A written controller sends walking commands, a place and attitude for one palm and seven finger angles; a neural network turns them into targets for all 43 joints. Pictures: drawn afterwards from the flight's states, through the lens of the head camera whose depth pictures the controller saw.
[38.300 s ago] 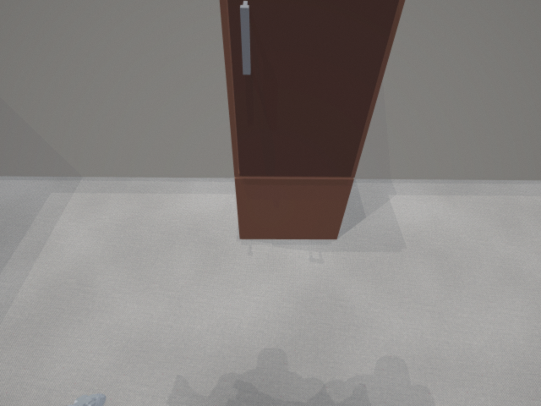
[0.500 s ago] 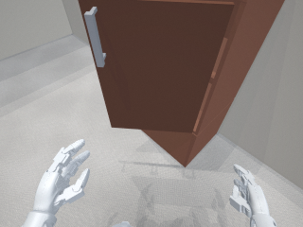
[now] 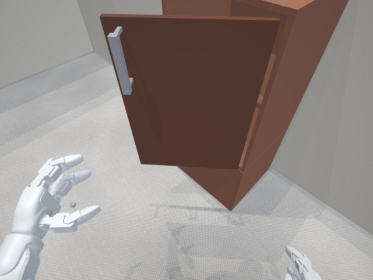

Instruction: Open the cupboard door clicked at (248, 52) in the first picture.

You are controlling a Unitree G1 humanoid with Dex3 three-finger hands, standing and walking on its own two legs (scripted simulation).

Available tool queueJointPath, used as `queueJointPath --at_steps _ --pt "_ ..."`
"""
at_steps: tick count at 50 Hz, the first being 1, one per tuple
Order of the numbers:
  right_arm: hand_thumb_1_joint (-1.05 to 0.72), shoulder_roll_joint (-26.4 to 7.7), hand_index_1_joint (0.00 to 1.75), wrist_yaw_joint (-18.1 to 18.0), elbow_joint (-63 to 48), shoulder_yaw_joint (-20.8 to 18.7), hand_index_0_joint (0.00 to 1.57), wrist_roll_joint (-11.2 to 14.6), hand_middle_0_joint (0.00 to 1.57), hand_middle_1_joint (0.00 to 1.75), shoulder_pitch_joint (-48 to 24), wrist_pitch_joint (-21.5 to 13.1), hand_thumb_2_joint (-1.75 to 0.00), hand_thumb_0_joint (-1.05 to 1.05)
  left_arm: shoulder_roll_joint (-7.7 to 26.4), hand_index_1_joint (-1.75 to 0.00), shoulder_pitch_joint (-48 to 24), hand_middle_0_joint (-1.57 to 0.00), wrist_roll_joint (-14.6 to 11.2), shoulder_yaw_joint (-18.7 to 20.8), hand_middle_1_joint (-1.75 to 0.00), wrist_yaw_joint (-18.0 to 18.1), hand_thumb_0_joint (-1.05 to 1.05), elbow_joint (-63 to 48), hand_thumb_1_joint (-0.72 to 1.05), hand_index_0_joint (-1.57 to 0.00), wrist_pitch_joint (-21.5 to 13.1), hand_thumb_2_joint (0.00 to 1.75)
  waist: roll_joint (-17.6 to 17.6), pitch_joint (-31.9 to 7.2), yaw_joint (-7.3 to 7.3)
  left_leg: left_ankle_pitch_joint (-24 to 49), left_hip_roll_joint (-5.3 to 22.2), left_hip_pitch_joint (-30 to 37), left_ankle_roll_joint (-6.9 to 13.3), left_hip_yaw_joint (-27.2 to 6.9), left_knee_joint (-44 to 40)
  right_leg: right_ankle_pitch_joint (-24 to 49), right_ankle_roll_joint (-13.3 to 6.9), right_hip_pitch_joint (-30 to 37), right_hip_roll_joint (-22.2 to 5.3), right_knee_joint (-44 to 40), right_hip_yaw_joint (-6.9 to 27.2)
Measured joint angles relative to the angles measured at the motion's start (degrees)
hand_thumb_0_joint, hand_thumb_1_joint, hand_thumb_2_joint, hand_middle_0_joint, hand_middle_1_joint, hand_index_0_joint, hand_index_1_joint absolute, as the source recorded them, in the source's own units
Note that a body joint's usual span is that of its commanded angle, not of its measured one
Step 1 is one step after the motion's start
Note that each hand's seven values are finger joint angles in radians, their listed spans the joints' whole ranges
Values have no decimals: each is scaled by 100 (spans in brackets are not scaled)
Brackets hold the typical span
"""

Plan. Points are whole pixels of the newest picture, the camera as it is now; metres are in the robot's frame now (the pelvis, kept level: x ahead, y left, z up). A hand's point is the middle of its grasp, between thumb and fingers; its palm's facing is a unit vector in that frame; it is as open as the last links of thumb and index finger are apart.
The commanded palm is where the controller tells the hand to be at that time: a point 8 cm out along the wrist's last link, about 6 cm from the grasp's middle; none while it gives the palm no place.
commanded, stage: raise the hand with hooked fingers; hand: left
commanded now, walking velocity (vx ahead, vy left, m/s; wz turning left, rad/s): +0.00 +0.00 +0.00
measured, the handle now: (123, 62) +0.58 +0.19 +0.18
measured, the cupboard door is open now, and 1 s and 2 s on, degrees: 41 41 41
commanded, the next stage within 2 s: move the hooked fingers beside the handle in 1.24 s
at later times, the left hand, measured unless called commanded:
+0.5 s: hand (28, 166) +0.27 +0.29 +0.16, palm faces +0.05 -1.00 -0.06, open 13.8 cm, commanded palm +0.24 +0.33 +0.16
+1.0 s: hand (25, 140) +0.30 +0.29 +0.19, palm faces +0.02 -1.00 -0.06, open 14.0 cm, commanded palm +0.26 +0.34 +0.20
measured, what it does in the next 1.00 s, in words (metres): stands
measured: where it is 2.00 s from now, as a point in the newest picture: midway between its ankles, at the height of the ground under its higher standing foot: outside the picture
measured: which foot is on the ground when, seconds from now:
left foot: down 0.00-1.00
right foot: down 0.00-1.00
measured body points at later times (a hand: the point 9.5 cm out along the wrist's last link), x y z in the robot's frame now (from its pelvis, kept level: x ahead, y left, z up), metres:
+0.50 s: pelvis +0.01 +0.02 +0.02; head -0.01 +0.02 +0.47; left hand +0.26 +0.34 +0.16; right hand +0.21 -0.19 -0.04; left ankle +0.03 +0.10 -0.71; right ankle +0.00 -0.08 -0.71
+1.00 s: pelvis +0.01 +0.01 +0.03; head -0.01 +0.00 +0.48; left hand +0.29 +0.34 +0.20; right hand +0.18 -0.22 -0.04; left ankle +0.03 +0.10 -0.71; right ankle +0.00 -0.08 -0.71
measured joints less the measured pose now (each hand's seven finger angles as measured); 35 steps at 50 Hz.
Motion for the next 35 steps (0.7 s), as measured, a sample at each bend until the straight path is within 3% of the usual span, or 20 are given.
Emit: queueJointPath --at_steps 6,14,27,35 --pt "-90 -188 30 -85 71 -113 20 38 20 30 -74 -133 -90 2 61 -91 -265 -26 86 -5 -91 -28 0 16 -4 -26 197 49 -24 124 60 77 -59 305 71 24 -247 102 60 318 -41 -273 29" --pt "-90 -104 30 -126 -16 -15 20 57 20 30 -360 -219 -90 2 237 -103 -777 -28 95 202 -103 -60 -1 63 -23 -28 614 41 -78 163 159 216 -137 808 130 47 -665 260 123 825 -91 -702 60" --pt "-90 79 30 -171 -75 289 21 82 20 30 -585 -10 -90 1 585 -118 -1685 -30 157 492 -118 -371 -1 385 -46 -30 1455 31 -17 268 337 479 -236 1378 182 -14 -1223 527 177 1445 -147 -1309 6" --pt "-90 42 30 -203 13 356 21 129 20 30 -508 124 -90 1 897 -120 -2298 -30 222 670 -120 -551 -2 797 -50 -30 1771 30 8 331 324 631 -262 1566 177 -42 -1501 662 172 1633 -155 -1570 -17"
